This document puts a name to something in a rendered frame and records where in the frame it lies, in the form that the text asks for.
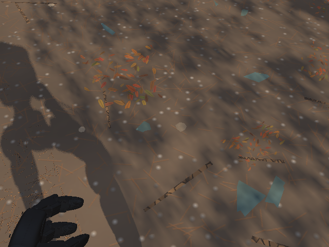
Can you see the robot left hand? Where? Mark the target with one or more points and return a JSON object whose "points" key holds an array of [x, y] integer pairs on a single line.
{"points": [[33, 230]]}

